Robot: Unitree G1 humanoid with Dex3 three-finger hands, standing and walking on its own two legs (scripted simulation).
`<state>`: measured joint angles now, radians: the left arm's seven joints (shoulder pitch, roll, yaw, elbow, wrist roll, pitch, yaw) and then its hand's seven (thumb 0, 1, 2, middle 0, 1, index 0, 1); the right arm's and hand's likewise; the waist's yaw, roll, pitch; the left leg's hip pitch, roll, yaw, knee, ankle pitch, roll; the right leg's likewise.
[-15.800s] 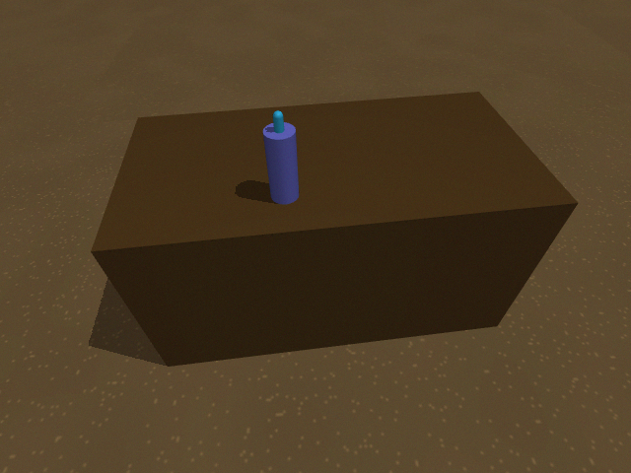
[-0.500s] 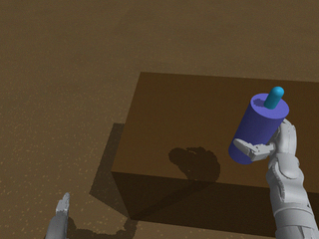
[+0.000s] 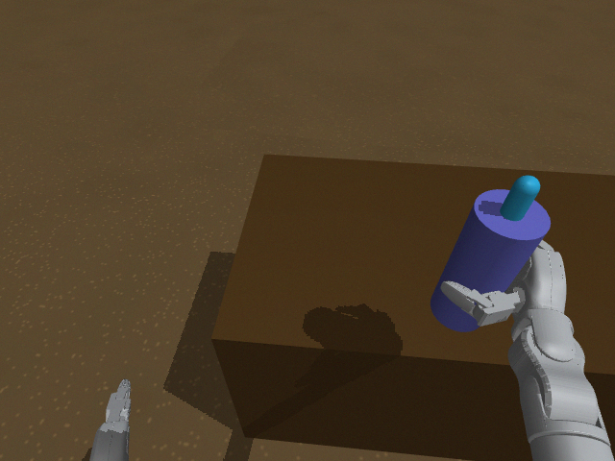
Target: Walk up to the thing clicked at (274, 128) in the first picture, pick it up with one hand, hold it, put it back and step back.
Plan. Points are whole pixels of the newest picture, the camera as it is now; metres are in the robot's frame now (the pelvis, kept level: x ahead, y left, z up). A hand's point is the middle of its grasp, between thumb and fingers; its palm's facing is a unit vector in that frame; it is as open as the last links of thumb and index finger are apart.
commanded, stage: lift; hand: right
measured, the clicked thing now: (486, 256) +0.35 -0.17 +0.14
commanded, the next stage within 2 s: hold in 0.04 s
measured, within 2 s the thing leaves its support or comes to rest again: neither
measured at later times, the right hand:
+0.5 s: hand (489, 273) +0.33 -0.17 +0.13, palm faces +0.21 +0.98 -0.03, open 10.5 cm
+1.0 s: hand (488, 283) +0.32 -0.17 +0.13, palm faces +0.20 +0.98 -0.03, open 10.5 cm
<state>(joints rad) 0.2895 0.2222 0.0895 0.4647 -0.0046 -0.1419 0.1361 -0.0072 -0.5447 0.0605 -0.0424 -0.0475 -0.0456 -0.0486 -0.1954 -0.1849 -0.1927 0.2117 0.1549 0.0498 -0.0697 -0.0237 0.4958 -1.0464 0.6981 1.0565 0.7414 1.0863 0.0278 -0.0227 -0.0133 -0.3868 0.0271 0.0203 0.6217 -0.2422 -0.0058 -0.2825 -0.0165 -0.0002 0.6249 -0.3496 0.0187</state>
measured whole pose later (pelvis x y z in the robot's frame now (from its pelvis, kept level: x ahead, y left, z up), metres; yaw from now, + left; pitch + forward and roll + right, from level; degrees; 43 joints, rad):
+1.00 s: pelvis +0.00 +0.00 +0.01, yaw +0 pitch -3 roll +0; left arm 0.24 0.21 0.10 0.55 0.00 -0.19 0.14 -0.01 -0.54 0.06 -0.05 -0.05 -0.05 -0.05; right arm -0.08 -0.17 -0.18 0.01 0.16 0.23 -0.06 -0.02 0.50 -1.05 0.69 1.06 0.74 1.09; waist 0.02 -0.04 0.00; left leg -0.28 0.02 0.03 0.53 -0.21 0.00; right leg -0.18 -0.02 0.01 0.54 -0.31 0.02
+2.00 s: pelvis +0.00 +0.00 +0.01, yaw +0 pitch -2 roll +0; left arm 0.23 0.21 0.12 0.60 0.01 -0.24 0.14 -0.01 -0.56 0.07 -0.05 -0.05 -0.05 -0.05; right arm -0.10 -0.19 -0.20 0.03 0.17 0.20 -0.05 -0.02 0.49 -1.05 0.70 1.06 0.74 1.09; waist 0.02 -0.04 0.00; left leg -0.28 0.03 0.03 0.53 -0.21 -0.01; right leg -0.18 -0.02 0.01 0.54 -0.31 0.02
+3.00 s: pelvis +0.00 +0.00 +0.01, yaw +0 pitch -2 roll +0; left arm 0.23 0.22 0.09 0.61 0.01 -0.23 0.13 -0.01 -0.54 0.06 -0.05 -0.05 -0.05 -0.05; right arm -0.14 -0.18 -0.21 0.08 0.16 0.18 -0.05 -0.02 0.50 -1.05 0.70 1.05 0.75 1.08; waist 0.02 -0.04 0.01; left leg -0.29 0.03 0.03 0.53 -0.20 -0.01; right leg -0.19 -0.02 0.01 0.54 -0.31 0.02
